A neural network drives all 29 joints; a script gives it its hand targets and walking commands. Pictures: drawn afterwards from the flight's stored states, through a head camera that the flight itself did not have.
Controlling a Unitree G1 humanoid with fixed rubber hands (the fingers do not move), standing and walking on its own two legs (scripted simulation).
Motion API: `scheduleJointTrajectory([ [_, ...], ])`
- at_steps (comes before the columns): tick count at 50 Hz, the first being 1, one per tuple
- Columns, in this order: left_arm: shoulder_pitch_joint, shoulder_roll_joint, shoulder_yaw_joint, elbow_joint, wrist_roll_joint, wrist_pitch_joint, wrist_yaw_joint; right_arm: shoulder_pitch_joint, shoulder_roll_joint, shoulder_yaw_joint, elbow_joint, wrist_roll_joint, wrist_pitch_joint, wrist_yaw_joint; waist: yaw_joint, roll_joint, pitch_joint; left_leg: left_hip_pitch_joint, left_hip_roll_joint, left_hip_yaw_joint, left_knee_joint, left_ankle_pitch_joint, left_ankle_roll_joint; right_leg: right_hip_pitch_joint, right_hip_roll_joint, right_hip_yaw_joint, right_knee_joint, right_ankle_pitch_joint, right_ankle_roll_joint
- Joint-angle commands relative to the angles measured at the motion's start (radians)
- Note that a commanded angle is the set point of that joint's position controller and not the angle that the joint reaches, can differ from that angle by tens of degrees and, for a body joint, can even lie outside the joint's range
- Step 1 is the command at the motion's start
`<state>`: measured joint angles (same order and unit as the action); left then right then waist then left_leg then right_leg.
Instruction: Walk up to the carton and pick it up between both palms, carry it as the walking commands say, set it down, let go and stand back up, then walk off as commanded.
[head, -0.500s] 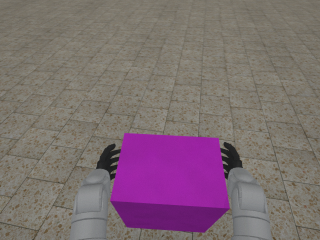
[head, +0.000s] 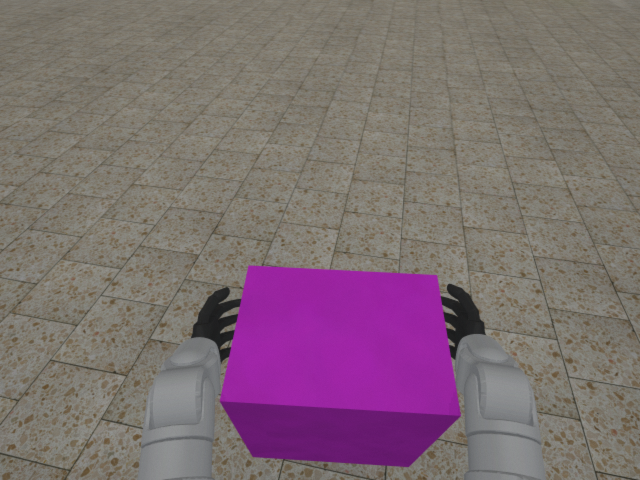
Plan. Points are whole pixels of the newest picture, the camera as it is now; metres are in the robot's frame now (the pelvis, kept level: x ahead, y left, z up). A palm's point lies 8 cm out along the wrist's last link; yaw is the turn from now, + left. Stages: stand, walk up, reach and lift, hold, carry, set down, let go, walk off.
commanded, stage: carry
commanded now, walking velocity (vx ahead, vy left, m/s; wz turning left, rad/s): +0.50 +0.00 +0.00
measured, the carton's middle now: (335, 375) +0.27 +0.00 -0.02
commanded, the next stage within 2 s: none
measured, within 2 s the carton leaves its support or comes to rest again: neither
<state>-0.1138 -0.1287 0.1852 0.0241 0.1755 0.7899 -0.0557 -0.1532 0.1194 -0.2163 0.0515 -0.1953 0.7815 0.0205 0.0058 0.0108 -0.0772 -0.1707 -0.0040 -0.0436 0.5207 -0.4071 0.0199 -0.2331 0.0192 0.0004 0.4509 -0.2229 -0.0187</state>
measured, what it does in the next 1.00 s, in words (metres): walks ahead: left foot, then right foot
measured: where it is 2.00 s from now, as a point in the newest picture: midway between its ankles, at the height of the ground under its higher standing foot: (328, 277)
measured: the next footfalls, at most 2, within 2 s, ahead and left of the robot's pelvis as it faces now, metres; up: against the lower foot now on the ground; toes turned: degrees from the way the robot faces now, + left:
left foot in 0.54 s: +0.35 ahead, +0.11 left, +0.00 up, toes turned +7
right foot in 0.98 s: +0.64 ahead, -0.11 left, +0.00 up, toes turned -14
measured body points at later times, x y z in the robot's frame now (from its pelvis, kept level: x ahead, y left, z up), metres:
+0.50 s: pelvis +0.19 +0.01 +0.00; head +0.17 +0.01 +0.45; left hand +0.43 +0.17 +0.09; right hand +0.45 -0.16 +0.09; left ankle +0.27 +0.11 -0.72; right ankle +0.07 -0.11 -0.74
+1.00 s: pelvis +0.50 -0.01 -0.02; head +0.49 -0.01 +0.43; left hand +0.75 +0.14 +0.07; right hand +0.74 -0.19 +0.07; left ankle +0.32 +0.11 -0.73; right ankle +0.61 -0.10 -0.74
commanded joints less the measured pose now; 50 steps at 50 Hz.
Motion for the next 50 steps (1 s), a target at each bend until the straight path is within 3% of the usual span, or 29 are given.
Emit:
scheduleJointTrajectory([
  [1, -0.597, -0.784, -0.682, -0.189, -0.266, 0.009, -0.139, -0.516, 0.821, 0.697, -0.139, 0.284, 0.025, 0.187, -0.006, -0.069, -0.162, -0.018, 0.045, 0.017, -0.114, -0.156, 0.033, -0.102, -0.17, 0.141, -0.147, -0.464, -0.046],
  [2, -0.597, -0.776, -0.701, -0.22, -0.274, 0.032, -0.127, -0.481, 0.797, 0.691, -0.15, 0.287, 0.045, 0.174, -0.022, 0.026, -0.166, 0.049, 0.108, -0.077, -0.195, -0.173, 0.053, -0.168, -0.115, 0.061, -0.042, -0.365, -0.012],
  [3, -0.588, -0.765, -0.714, -0.253, -0.282, 0.056, -0.115, -0.443, 0.772, 0.687, -0.162, 0.29, 0.066, 0.16, -0.035, 0.156, -0.167, 0.096, 0.212, -0.227, -0.295, -0.25, 0.089, -0.228, -0.055, -0.024, 0.107, -0.272, 0.02],
  [4, -0.572, -0.759, -0.725, -0.278, -0.293, 0.082, -0.105, -0.4, 0.759, 0.685, -0.176, 0.29, 0.09, 0.146, -0.04, 0.219, -0.129, 0.125, 0.289, -0.336, -0.353, -0.26, 0.126, -0.313, -0.019, -0.079, 0.2, -0.215, 0.029],
  [5, -0.56, -0.746, -0.725, -0.297, -0.301, 0.107, -0.098, -0.378, 0.752, 0.693, -0.196, 0.292, 0.115, 0.133, -0.037, 0.196, -0.099, 0.118, 0.332, -0.385, -0.373, -0.212, 0.153, -0.349, -0.035, -0.079, 0.23, -0.215, 0.027],
  [7, -0.527, -0.744, -0.731, -0.32, -0.314, 0.155, -0.084, -0.412, 0.742, 0.739, -0.308, 0.318, 0.159, 0.11, -0.028, 0.153, -0.095, 0.109, 0.305, -0.284, -0.33, 0.015, 0.155, -0.314, -0.042, -0.09, 0.163, -0.211, 0.015],
  [9, -0.462, -0.739, -0.736, -0.361, -0.333, 0.205, -0.057, -0.397, 0.729, 0.758, -0.391, 0.353, 0.207, 0.084, -0.017, 0.142, -0.125, 0.125, 0.253, -0.163, -0.256, 0.191, 0.127, -0.216, -0.01, -0.148, 0.03, -0.136, 0.022],
  [11, -0.378, -0.722, -0.736, -0.409, -0.344, 0.254, -0.024, -0.326, 0.707, 0.765, -0.446, 0.374, 0.259, 0.058, -0.008, 0.111, -0.193, 0.013, 0.211, -0.066, -0.144, 0.239, 0.094, 0.039, -0.021, -0.158, -0.053, -0.089, 0.014],
  [12, -0.324, -0.71, -0.725, -0.422, -0.342, 0.276, -0.008, -0.314, 0.691, 0.767, -0.472, 0.381, 0.284, 0.047, 0.012, 0.06, -0.233, -0.156, 0.178, -0.003, -0.021, 0.23, 0.064, 0.263, -0.062, -0.095, -0.075, -0.097, -0.016],
  [13, -0.274, -0.688, -0.707, -0.441, -0.333, 0.292, 0.013, -0.32, 0.691, 0.782, -0.516, 0.395, 0.309, 0.041, 0.028, -0.125, -0.235, -0.363, 0.082, 0.12, 0.208, 0.21, 0.011, 0.421, -0.204, 0.142, -0.144, -0.152, -0.089],
  [14, -0.255, -0.664, -0.698, -0.489, -0.338, 0.31, 0.038, -0.339, 0.681, 0.793, -0.583, 0.422, 0.334, 0.03, 0.031, -0.31, -0.222, -0.623, 0.011, 0.184, 0.406, -0.07, -0.018, 0.533, -0.405, 0.424, -0.189, 0.003, -0.19],
  [15, -0.239, -0.665, -0.703, -0.506, -0.343, 0.327, 0.052, -0.338, 0.671, 0.793, -0.588, 0.434, 0.352, 0.024, 0.031, -0.225, -0.209, -0.68, 0.049, 0.11, 0.52, -0.165, -0.015, 0.482, -0.473, 0.488, -0.185, 0.082, -0.238],
  [16, -0.281, -0.667, -0.727, -0.585, -0.368, 0.339, 0.063, -0.344, 0.682, 0.8, -0.618, 0.458, 0.366, 0.017, 0.025, -0.126, -0.191, -0.691, 0.076, 0.073, 0.549, -0.164, -0.018, 0.427, -0.466, 0.437, -0.186, 0.078, -0.232],
  [17, -0.301, -0.664, -0.737, -0.595, -0.369, 0.352, 0.067, -0.319, 0.685, 0.79, -0.583, 0.446, 0.379, 0.014, 0.023, -0.074, -0.166, -0.684, 0.097, 0.064, 0.506, -0.113, -0.02, 0.379, -0.448, 0.373, -0.214, 0.029, -0.21],
  [21, -0.321, -0.658, -0.779, -0.678, -0.417, 0.377, 0.07, -0.254, 0.687, 0.781, -0.616, 0.421, 0.393, -0.021, 0.013, -0.135, -0.122, -0.413, 0.064, 0.153, 0.184, 0.111, -0.028, 0.172, -0.303, 0.049, -0.266, 0.097, -0.115],
  [24, -0.28, -0.628, -0.784, -0.688, -0.429, 0.395, 0.075, -0.201, 0.654, 0.755, -0.639, 0.393, 0.405, -0.047, 0.016, -0.181, -0.136, -0.207, 0.012, 0.21, 0.026, 0.247, -0.01, 0.093, -0.259, -0.041, -0.234, 0.089, -0.077],
  [25, -0.275, -0.611, -0.781, -0.69, -0.431, 0.402, 0.077, -0.191, 0.641, 0.748, -0.641, 0.386, 0.411, -0.053, 0.006, -0.17, -0.141, -0.12, 0.005, 0.225, -0.026, 0.308, -0.001, 0.059, -0.248, -0.069, -0.196, 0.058, -0.059],
  [27, -0.271, -0.571, -0.776, -0.686, -0.42, 0.418, 0.081, -0.158, 0.611, 0.727, -0.619, 0.376, 0.422, -0.061, -0.019, -0.103, -0.19, 0.138, 0.012, 0.229, -0.063, 0.255, 0.029, -0.051, -0.198, -0.145, -0.009, 0.139, -0.011],
  [28, -0.276, -0.548, -0.773, -0.683, -0.41, 0.428, 0.081, -0.123, 0.583, 0.709, -0.594, 0.365, 0.427, -0.065, -0.051, 0.042, -0.218, 0.283, 0.143, 0.0, -0.139, 0.063, 0.083, -0.196, -0.137, -0.194, 0.242, 0.101, 0.027],
  [29, -0.271, -0.558, -0.784, -0.711, -0.411, 0.435, 0.08, -0.103, 0.585, 0.7, -0.583, 0.364, 0.427, -0.067, -0.056, 0.299, -0.274, 0.385, 0.379, -0.454, -0.293, -0.113, 0.208, -0.412, -0.02, -0.189, 0.55, -0.205, 0.069],
  [30, -0.264, -0.576, -0.774, -0.69, -0.418, 0.436, 0.073, -0.146, 0.614, 0.722, -0.614, 0.387, 0.426, -0.066, -0.04, 0.266, -0.269, 0.359, 0.434, -0.554, -0.339, -0.102, 0.247, -0.505, -0.032, -0.062, 0.714, -0.312, 0.042],
  [32, -0.288, -0.645, -0.775, -0.659, -0.437, 0.422, 0.062, -0.225, 0.675, 0.758, -0.658, 0.415, 0.411, -0.054, -0.031, 0.041, -0.224, 0.257, 0.401, -0.383, -0.321, 0.113, 0.219, -0.511, -0.128, 0.024, 0.746, -0.19, 0.02],
  [33, -0.275, -0.671, -0.772, -0.652, -0.424, 0.411, 0.06, -0.241, 0.71, 0.78, -0.659, 0.426, 0.404, -0.045, -0.023, -0.004, -0.209, 0.214, 0.38, -0.3, -0.327, 0.183, 0.19, -0.483, -0.155, 0.029, 0.685, -0.134, 0.018],
  [35, -0.239, -0.707, -0.769, -0.647, -0.392, 0.389, 0.061, -0.234, 0.75, 0.805, -0.657, 0.445, 0.393, -0.023, -0.021, 0.032, -0.202, 0.183, 0.333, -0.134, -0.326, 0.3, 0.144, -0.405, -0.147, -0.02, 0.537, -0.101, 0.031],
  [38, -0.198, -0.702, -0.764, -0.653, -0.359, 0.38, 0.079, -0.22, 0.72, 0.817, -0.665, 0.461, 0.391, -0.002, -0.023, 0.11, -0.163, 0.164, 0.283, -0.011, -0.353, 0.357, 0.13, -0.369, -0.116, -0.102, 0.31, -0.016, 0.042],
  [45, -0.196, -0.648, -0.772, -0.689, -0.359, 0.394, 0.086, -0.157, 0.662, 0.809, -0.686, 0.441, 0.405, 0.0, -0.038, 0.145, -0.086, 0.203, 0.251, 0.112, -0.326, 0.488, 0.109, -0.28, -0.059, -0.22, 0.057, 0.152, 0.019],
  [48, -0.191, -0.621, -0.764, -0.68, -0.373, 0.402, 0.081, -0.171, 0.632, 0.812, -0.709, 0.432, 0.413, -0.011, -0.015, 0.108, -0.132, 0.149, 0.199, 0.212, -0.13, 0.648, 0.057, -0.042, -0.019, -0.27, -0.026, 0.128, -0.001],
  [49, -0.179, -0.611, -0.757, -0.672, -0.376, 0.405, 0.081, -0.162, 0.62, 0.811, -0.709, 0.427, 0.418, -0.016, 0.001, 0.06, -0.186, 0.05, 0.161, 0.253, 0.039, 0.642, 0.031, 0.147, -0.034, -0.248, -0.03, 0.108, -0.019],
  [50, -0.149, -0.592, -0.749, -0.665, -0.372, 0.407, 0.083, -0.166, 0.6, 0.813, -0.716, 0.422, 0.427, -0.019, 0.029, -0.093, -0.246, -0.183, 0.108, 0.245, 0.304, 0.475, 0.003, 0.35, -0.205, 0.033, -0.072, -0.045, -0.098],
])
